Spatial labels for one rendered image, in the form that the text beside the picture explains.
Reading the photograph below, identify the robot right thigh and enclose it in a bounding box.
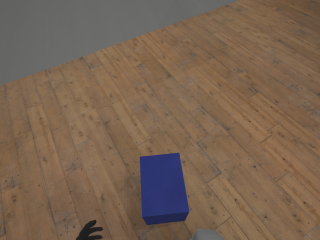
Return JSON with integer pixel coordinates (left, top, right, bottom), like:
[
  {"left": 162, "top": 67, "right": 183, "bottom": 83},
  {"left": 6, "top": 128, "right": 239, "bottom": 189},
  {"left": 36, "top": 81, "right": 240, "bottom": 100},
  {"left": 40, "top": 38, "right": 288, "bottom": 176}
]
[{"left": 189, "top": 229, "right": 224, "bottom": 240}]

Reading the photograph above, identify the carton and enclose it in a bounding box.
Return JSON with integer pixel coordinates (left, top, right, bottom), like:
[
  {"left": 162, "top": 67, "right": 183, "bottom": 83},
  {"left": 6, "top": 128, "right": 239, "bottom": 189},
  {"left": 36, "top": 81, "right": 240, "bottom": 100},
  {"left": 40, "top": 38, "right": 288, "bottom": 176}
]
[{"left": 140, "top": 153, "right": 190, "bottom": 225}]

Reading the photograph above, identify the left robot hand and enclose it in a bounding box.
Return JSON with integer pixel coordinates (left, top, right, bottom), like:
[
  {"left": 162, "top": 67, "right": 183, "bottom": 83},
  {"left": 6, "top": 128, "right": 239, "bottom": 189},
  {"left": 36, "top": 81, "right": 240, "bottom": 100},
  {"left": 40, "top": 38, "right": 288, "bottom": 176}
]
[{"left": 76, "top": 220, "right": 103, "bottom": 240}]

